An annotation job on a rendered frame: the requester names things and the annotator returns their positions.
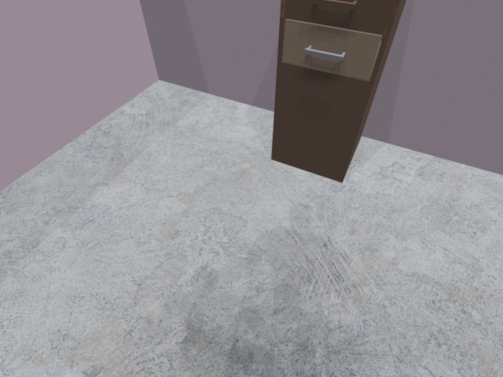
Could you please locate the left robot hand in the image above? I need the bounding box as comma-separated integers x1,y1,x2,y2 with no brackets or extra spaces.
64,361,104,377

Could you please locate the drawer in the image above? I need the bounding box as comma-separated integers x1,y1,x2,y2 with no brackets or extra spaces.
282,19,383,80

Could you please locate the cabinet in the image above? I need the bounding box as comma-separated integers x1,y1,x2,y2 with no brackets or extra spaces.
271,0,406,183

